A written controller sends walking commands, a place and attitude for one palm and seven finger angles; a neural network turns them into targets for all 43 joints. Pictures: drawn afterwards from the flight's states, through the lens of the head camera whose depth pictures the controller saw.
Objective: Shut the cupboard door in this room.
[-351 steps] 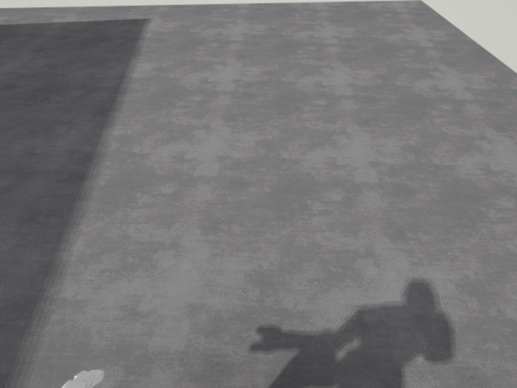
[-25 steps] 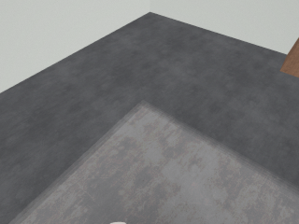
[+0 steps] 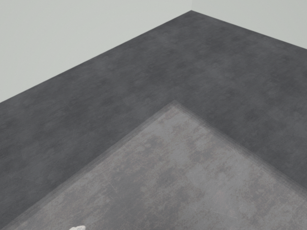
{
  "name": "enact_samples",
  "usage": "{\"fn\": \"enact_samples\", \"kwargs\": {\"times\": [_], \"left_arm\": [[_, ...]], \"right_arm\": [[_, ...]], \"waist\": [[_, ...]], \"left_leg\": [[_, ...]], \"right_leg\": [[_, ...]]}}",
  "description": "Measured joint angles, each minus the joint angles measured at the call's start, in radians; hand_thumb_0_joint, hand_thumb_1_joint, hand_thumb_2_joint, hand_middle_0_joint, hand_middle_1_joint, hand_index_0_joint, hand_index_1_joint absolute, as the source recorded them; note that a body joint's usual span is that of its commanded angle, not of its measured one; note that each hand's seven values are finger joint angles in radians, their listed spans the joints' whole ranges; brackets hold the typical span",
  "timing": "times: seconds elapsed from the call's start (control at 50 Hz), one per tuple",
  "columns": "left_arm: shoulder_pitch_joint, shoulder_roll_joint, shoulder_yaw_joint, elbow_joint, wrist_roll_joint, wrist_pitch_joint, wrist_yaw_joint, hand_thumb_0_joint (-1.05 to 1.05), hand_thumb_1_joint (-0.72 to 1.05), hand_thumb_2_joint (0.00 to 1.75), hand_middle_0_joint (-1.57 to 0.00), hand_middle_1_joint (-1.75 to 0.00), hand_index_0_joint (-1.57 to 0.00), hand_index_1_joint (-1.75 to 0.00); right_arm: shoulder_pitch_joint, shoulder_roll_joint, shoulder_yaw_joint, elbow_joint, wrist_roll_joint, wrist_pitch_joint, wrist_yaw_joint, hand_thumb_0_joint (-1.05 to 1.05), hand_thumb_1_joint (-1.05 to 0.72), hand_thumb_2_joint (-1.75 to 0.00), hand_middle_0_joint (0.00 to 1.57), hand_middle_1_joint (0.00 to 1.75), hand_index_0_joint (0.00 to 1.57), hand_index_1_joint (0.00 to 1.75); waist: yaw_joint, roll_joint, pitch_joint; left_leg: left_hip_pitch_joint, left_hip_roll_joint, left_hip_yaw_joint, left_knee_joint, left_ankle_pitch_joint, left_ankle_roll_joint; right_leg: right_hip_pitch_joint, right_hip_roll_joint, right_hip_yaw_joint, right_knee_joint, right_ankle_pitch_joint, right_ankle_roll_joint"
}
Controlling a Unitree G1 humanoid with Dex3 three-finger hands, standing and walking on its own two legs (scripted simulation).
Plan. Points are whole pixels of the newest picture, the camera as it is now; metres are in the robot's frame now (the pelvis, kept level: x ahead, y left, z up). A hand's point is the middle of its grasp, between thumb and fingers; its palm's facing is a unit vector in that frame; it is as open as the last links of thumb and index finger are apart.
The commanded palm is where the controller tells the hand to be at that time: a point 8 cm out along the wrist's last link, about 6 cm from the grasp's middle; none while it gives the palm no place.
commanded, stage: turn or walk to find it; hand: left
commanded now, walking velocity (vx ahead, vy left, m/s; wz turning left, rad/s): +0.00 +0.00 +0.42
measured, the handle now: out of the picture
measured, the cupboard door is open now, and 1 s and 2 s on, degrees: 72 72 72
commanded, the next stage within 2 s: none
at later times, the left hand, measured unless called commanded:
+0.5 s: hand out of the picture -0.06 +0.24 -0.18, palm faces +0.28 -0.93 -0.25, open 7.3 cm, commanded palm none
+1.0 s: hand out of the picture -0.02 +0.20 -0.13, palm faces +0.41 -0.86 -0.29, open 7.3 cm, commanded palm none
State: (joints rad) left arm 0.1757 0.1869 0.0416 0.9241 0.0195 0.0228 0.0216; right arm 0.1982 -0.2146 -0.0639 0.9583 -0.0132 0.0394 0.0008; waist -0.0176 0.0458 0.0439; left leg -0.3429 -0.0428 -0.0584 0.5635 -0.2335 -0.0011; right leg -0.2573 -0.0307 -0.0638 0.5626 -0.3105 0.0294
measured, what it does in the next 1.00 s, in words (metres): steps on the spot, turning left: left foot, then right foot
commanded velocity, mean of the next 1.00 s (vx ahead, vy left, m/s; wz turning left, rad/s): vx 0.00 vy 0.00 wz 0.42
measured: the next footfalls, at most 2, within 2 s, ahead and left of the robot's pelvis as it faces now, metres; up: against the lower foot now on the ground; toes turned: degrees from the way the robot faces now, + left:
left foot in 0.42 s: -0.02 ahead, +0.14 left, +0.00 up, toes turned +17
right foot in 0.90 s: +0.04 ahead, -0.09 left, +0.00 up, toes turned +19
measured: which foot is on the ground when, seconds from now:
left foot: up 0.00-0.40, down 0.42-0.90, up 0.92-1.00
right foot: down 0.00-0.42, up 0.44-0.88, down 0.90-1.00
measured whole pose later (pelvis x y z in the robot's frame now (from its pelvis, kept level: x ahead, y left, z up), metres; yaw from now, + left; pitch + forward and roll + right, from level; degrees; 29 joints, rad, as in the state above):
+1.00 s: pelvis -0.04 -0.02 +0.01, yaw +26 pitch -1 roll +2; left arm 0.17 0.16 0.02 0.89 0.02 0.01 0.02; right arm 0.24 -0.24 -0.08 0.98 -0.02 0.07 0.01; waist -0.03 0.06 0.06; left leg -0.46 -0.06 -0.06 1.00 -0.44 -0.03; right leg -0.24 -0.05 -0.10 0.55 -0.31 -0.04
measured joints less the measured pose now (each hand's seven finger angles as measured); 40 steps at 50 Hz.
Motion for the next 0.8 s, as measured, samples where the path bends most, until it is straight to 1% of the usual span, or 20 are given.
{"fn": "enact_samples", "kwargs": {"times": [0.04, 0.06, 0.1, 0.12, 0.14, 0.18, 0.26, 0.36, 0.4, 0.42, 0.44, 0.46, 0.48, 0.5, 0.54, 0.58, 0.62, 0.68, 0.74, 0.8], "left_arm": [[0.008, -0.015, -0.008, -0.007, 0.005, -0.007, 0.001, 0.0, 0.91, 0.9, -0.19, -0.3, -0.2, -0.3], [0.016, -0.02, -0.01, -0.011, 0.005, -0.009, 0.001, 0.0, 0.91, 0.9, -0.2, -0.3, -0.21, -0.3], [0.029, -0.028, -0.013, -0.01, 0.005, -0.009, 0.003, 0.0, 0.91, 0.9, -0.2, -0.3, -0.21, -0.3], [0.035, -0.031, -0.013, -0.006, 0.006, -0.009, 0.004, 0.0, 0.91, 0.9, -0.2, -0.3, -0.21, -0.3], [0.039, -0.032, -0.014, -0.003, 0.006, -0.01, 0.004, 0.0, 0.91, 0.9, -0.2, -0.3, -0.21, -0.3], [0.048, -0.033, -0.015, 0.004, 0.008, -0.011, 0.005, 0.0, 0.91, 0.9, -0.2, -0.3, -0.21, -0.3], [0.063, -0.028, -0.016, 0.017, 0.012, -0.014, 0.002, 0.0, 0.91, 0.9, -0.2, -0.3, -0.21, -0.3], [0.078, -0.002, -0.007, 0.035, 0.017, -0.009, -0.002, 0.0, 0.91, 0.9, -0.2, -0.3, -0.21, -0.3], [0.084, 0.014, 0.0, 0.046, 0.015, -0.003, -0.002, 0.0, 0.91, 0.9, -0.2, -0.3, -0.21, -0.3], [0.092, 0.022, 0.004, 0.048, 0.011, 0.002, -0.003, 0.0, 0.91, 0.9, -0.2, -0.3, -0.21, -0.3], [0.092, 0.036, 0.01, 0.052, 0.006, 0.011, -0.004, 0.0, 0.91, 0.9, -0.2, -0.3, -0.21, -0.3], [0.089, 0.049, 0.015, 0.057, 0.005, 0.023, -0.002, 0.0, 0.91, 0.9, -0.2, -0.3, -0.21, -0.3], [0.086, 0.058, 0.017, 0.062, 0.005, 0.035, 0.001, 0.0, 0.91, 0.9, -0.2, -0.3, -0.21, -0.3], [0.081, 0.064, 0.02, 0.068, 0.004, 0.045, 0.003, 0.0, 0.91, 0.9, -0.2, -0.3, -0.21, -0.3], [0.069, 0.071, 0.023, 0.076, 0.003, 0.052, 0.0, 0.01, 0.91, 0.9, -0.2, -0.3, -0.2, -0.3], [0.056, 0.074, 0.024, 0.071, 0.002, 0.048, -0.004, 0.01, 0.91, 0.9, -0.19, -0.3, -0.2, -0.3], [0.043, 0.073, 0.023, 0.06, 0.001, 0.043, -0.006, 0.01, 0.91, 0.9, -0.19, -0.3, -0.2, -0.3], [0.022, 0.067, 0.021, 0.041, 0.001, 0.04, -0.006, 0.01, 0.91, 0.9, -0.19, -0.3, -0.2, -0.3], [-0.003, 0.055, 0.018, 0.023, 0.0, 0.04, -0.005, 0.0, 0.91, 0.9, -0.19, -0.3, -0.2, -0.3], [-0.025, 0.04, 0.013, 0.005, -0.003, 0.035, -0.003, 0.0, 0.91, 0.9, -0.19, -0.3, -0.2, -0.3]], "right_arm": [[0.004, -0.012, -0.01, 0.003, -0.001, 0.015, 0.002, 0.0, -0.91, -0.9, 0.2, 0.3, 0.21, 0.3], [0.005, -0.017, -0.014, 0.006, -0.003, 0.023, 0.004, 0.0, -0.91, -0.9, 0.2, 0.3, 0.2, 0.3], [0.005, -0.028, -0.02, 0.013, -0.005, 0.03, 0.01, 0.0, -0.91, -0.9, 0.2, 0.3, 0.2, 0.3], [0.005, -0.032, -0.022, 0.015, -0.006, 0.03, 0.012, 0.0, -0.91, -0.9, 0.2, 0.3, 0.2, 0.3], [0.006, -0.035, -0.023, 0.016, -0.006, 0.031, 0.013, 0.0, -0.91, -0.9, 0.19, 0.3, 0.2, 0.3], [0.008, -0.038, -0.023, 0.02, -0.006, 0.033, 0.014, 0.0, -0.91, -0.9, 0.19, 0.3, 0.2, 0.3], [0.003, -0.039, -0.017, 0.033, -0.003, 0.04, 0.013, 0.0, -0.91, -0.9, 0.19, 0.3, 0.2, 0.3], [-0.03, -0.028, -0.002, 0.035, 0.005, 0.034, 0.01, 0.01, -0.91, -0.9, 0.19, 0.3, 0.2, 0.3], [-0.042, -0.022, 0.005, 0.024, 0.007, 0.022, 0.009, 0.01, -0.91, -0.9, 0.19, 0.3, 0.2, 0.3], [-0.043, -0.023, 0.008, 0.015, 0.006, 0.013, 0.011, 0.01, -0.91, -0.9, 0.19, 0.3, 0.2, 0.3], [-0.05, -0.015, 0.009, 0.011, 0.004, 0.003, 0.011, 0.0, -0.91, -0.9, 0.19, 0.3, 0.2, 0.3], [-0.057, -0.005, 0.012, 0.006, 0.002, -0.004, 0.01, 0.0, -0.91, -0.9, 0.19, 0.3, 0.2, 0.3], [-0.061, 0.002, 0.016, 0.002, 0.001, -0.011, 0.008, 0.0, -0.91, -0.9, 0.19, 0.3, 0.2, 0.3], [-0.061, 0.007, 0.019, -0.003, 0.0, -0.016, 0.003, 0.0, -0.91, -0.9, 0.19, 0.3, 0.2, 0.3], [-0.058, 0.016, 0.025, -0.007, -0.001, -0.02, -0.005, 0.0, -0.91, -0.9, 0.19, 0.3, 0.2, 0.3], [-0.052, 0.021, 0.03, -0.008, -0.001, -0.023, -0.009, 0.0, -0.91, -0.9, 0.2, 0.3, 0.2, 0.3], [-0.046, 0.025, 0.033, -0.006, 0.0, -0.023, -0.009, 0.0, -0.91, -0.9, 0.2, 0.3, 0.2, 0.3], [-0.034, 0.028, 0.033, -0.006, -0.001, -0.022, -0.007, 0.0, -0.91, -0.9, 0.2, 0.3, 0.21, 0.3], [-0.019, 0.028, 0.028, -0.006, -0.004, -0.018, -0.005, 0.0, -0.91, -0.9, 0.2, 0.3, 0.21, 0.3], [-0.003, 0.023, 0.021, -0.004, -0.008, -0.01, -0.003, 0.0, -0.91, -0.9, 0.2, 0.3, 0.21, 0.3]], "waist": [[0.0, 0.014, 0.001], [0.003, 0.013, 0.0], [0.004, 0.012, 0.003], [0.003, 0.012, 0.006], [0.002, 0.009, 0.009], [0.002, 0.001, 0.014], [0.011, -0.019, 0.026], [0.036, -0.05, 0.045], [0.039, -0.062, 0.047], [0.039, -0.062, 0.042], [0.04, -0.079, 0.044], [0.044, -0.095, 0.049], [0.048, -0.101, 0.05], [0.047, -0.099, 0.047], [0.044, -0.092, 0.042], [0.041, -0.085, 0.036], [0.039, -0.078, 0.03], [0.032, -0.069, 0.022], [0.016, -0.056, 0.018], [-0.001, -0.04, 0.017]], "left_leg": [[-0.058, -0.008, -0.006, 0.17, -0.149, -0.013], [-0.089, -0.012, -0.002, 0.276, -0.183, -0.018], [-0.137, -0.003, 0.01, 0.452, -0.175, -0.03], [-0.149, 0.006, 0.016, 0.508, -0.161, -0.037], [-0.155, 0.017, 0.022, 0.544, -0.151, -0.045], [-0.15, 0.036, 0.028, 0.565, -0.145, -0.059], [-0.097, 0.065, 0.046, 0.472, -0.182, -0.074], [-0.001, 0.074, 0.093, 0.247, -0.218, -0.065], [0.053, 0.07, 0.116, 0.116, -0.159, -0.056], [0.086, 0.071, 0.125, 0.032, -0.102, -0.041], [0.084, 0.059, 0.129, 0.023, -0.096, -0.012], [0.076, 0.048, 0.132, 0.039, -0.1, 0.01], [0.074, 0.044, 0.131, 0.045, -0.101, 0.024], [0.076, 0.043, 0.127, 0.04, -0.098, 0.032], [0.09, 0.041, 0.113, 0.004, -0.076, 0.039], [0.107, 0.034, 0.099, -0.039, -0.047, 0.042], [0.119, 0.027, 0.088, -0.074, -0.023, 0.044], [0.124, 0.016, 0.071, -0.104, 0.001, 0.045], [0.115, 0.007, 0.049, -0.109, 0.013, 0.041], [0.094, 0.001, 0.026, -0.097, 0.018, 0.031]], "right_leg": [[0.003, -0.004, -0.027, 0.013, -0.006, -0.043], [0.009, -0.011, -0.037, 0.008, -0.007, -0.054], [0.028, -0.02, -0.056, -0.018, 0.002, -0.061], [0.037, -0.024, -0.066, -0.03, 0.008, -0.061], [0.043, -0.028, -0.075, -0.04, 0.013, -0.061], [0.051, -0.039, -0.092, -0.051, 0.018, -0.06], [0.054, -0.063, -0.126, -0.052, 0.017, -0.053], [0.033, -0.097, -0.162, -0.011, 0.002, -0.032], [0.018, -0.113, -0.178, 0.026, -0.014, -0.017], [0.003, -0.119, -0.186, 0.058, -0.029, -0.007], [-0.022, -0.132, -0.17, 0.111, -0.055, 0.006], [-0.053, -0.131, -0.132, 0.185, -0.125, 0.016], [-0.086, -0.117, -0.093, 0.267, -0.182, 0.024], [-0.116, -0.101, -0.063, 0.344, -0.206, 0.029], [-0.161, -0.08, -0.025, 0.457, -0.185, 0.037], [-0.186, -0.07, -0.003, 0.505, -0.146, 0.045], [-0.195, -0.067, 0.013, 0.509, -0.117, 0.051], [-0.19, -0.063, 0.029, 0.471, -0.101, 0.058], [-0.165, -0.052, 0.037, 0.397, -0.117, 0.058], [-0.124, -0.034, 0.038, 0.293, -0.129, 0.051]]}}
